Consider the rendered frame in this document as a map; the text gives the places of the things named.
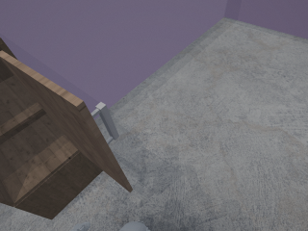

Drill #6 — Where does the robot left hand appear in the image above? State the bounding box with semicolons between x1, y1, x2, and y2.
69;221;90;231

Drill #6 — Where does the cupboard door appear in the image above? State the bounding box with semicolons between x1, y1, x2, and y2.
0;50;133;193

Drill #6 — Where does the handle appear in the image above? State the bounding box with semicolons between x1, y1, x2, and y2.
91;102;119;145

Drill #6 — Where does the robot left thigh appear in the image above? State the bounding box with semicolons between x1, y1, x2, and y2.
119;221;150;231

